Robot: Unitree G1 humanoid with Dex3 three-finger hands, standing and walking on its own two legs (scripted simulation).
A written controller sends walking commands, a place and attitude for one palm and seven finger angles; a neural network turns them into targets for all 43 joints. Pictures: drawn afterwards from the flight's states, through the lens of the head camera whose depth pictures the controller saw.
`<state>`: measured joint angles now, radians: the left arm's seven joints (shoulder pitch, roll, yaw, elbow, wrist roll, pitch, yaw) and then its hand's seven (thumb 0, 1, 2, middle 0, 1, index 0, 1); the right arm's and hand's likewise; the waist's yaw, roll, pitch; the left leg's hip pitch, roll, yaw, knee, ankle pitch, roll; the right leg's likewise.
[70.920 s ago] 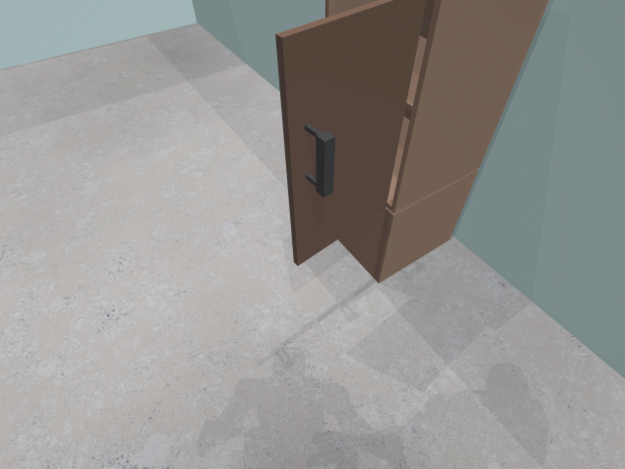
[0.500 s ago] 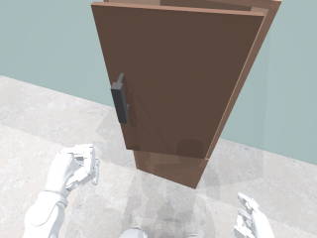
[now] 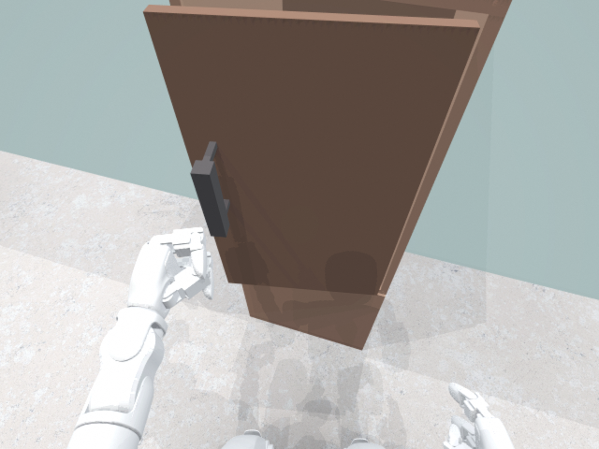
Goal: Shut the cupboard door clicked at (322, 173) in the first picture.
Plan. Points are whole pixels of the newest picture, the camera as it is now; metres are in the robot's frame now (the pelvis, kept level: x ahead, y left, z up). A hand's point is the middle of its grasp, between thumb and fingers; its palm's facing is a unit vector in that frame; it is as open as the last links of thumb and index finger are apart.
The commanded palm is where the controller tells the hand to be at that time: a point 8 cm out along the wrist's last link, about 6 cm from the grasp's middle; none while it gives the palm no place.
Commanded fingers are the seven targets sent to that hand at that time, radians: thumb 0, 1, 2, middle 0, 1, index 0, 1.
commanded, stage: bring the fist close to the handle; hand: left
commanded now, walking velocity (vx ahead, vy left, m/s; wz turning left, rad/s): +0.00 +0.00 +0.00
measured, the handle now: (215, 190) +0.47 +0.14 +0.07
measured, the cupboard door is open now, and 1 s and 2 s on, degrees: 12 12 0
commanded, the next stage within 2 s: push the door shut along its arc in 0.64 s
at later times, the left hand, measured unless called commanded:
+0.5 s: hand (224, 250) +0.36 +0.11 +0.07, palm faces -0.06 -1.00 -0.03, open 3.1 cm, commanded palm +0.33 +0.17 +0.07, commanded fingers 0.00 0.90 0.90 -1.30 -1.50 -1.30 -1.50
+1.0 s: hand (227, 236) +0.38 +0.11 +0.07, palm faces -0.15 -0.99 -0.03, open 3.1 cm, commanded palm +0.37 +0.16 +0.07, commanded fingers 0.00 0.90 0.90 -1.30 -1.50 -1.30 -1.50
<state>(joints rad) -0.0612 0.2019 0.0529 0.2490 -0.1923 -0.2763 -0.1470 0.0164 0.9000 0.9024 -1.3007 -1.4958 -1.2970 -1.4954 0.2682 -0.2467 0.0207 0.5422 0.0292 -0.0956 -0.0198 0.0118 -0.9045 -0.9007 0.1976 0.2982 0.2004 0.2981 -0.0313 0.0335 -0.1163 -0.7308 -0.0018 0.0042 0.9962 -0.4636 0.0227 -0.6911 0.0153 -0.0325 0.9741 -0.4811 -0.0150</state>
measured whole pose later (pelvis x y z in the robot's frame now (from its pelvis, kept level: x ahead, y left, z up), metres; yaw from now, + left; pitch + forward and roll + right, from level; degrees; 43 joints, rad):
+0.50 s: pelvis +0.00 -0.01 +0.00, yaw -1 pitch +12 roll +0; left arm -0.23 0.19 0.08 0.47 -0.16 -0.33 -0.10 0.02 0.90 0.90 -1.30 -1.50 -1.30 -1.50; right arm 0.29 -0.24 0.01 0.56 0.03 -0.02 0.00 0.01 -0.91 -0.90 0.20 0.30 0.20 0.30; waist -0.04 0.03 -0.12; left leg -0.72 0.01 0.02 0.96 -0.44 0.01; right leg -0.70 0.02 -0.02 0.96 -0.47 -0.03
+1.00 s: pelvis -0.01 +0.00 +0.00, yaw +0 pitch +12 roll -1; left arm -0.44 0.21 0.08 0.68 -0.17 -0.35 -0.18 0.02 0.90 0.90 -1.30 -1.50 -1.30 -1.50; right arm 0.27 -0.25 0.01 0.59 0.04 -0.03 -0.02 0.01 -0.91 -0.90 0.20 0.30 0.20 0.30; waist -0.05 0.03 -0.11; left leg -0.77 0.00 0.00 1.00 -0.44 0.02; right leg -0.73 0.02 -0.03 0.98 -0.46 -0.02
